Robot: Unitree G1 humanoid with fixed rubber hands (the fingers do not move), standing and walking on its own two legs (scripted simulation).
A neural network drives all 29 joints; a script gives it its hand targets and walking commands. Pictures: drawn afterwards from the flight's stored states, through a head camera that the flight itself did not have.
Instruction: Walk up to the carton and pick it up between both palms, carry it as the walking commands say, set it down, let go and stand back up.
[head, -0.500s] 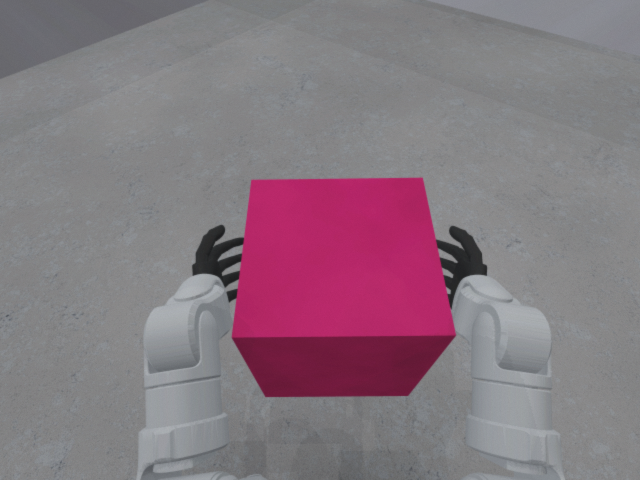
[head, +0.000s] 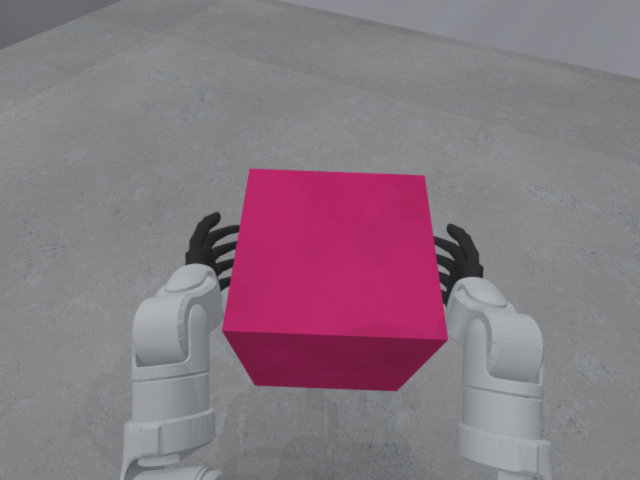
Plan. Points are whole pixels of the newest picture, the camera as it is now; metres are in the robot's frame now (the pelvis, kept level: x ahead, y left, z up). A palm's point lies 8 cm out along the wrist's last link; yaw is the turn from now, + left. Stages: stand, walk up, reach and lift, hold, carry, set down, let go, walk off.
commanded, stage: carry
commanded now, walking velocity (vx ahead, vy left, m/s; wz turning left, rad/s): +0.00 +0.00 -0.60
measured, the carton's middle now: (330, 291) +0.36 +0.02 +0.04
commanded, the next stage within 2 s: none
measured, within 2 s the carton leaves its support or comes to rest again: neither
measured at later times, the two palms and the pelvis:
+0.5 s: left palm (310, 303) +0.31 +0.05 +0.08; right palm (592, 383) +0.23 -0.24 +0.09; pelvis -0.04 -0.01 -0.01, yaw -17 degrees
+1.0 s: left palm (462, 377) +0.23 -0.11 +0.08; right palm out of the picture +0.05 -0.35 +0.08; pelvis -0.11 -0.02 -0.01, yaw -36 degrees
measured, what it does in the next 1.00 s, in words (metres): walks backwards, turning right: right foot, then left foot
